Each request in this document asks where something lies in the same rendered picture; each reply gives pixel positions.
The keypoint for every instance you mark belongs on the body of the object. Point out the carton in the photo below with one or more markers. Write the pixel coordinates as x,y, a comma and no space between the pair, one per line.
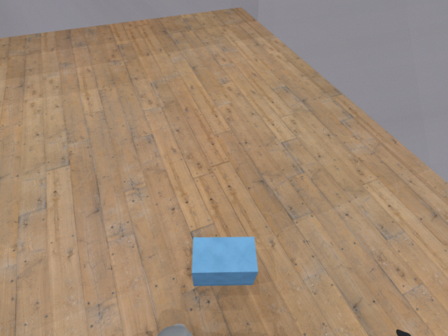
224,261

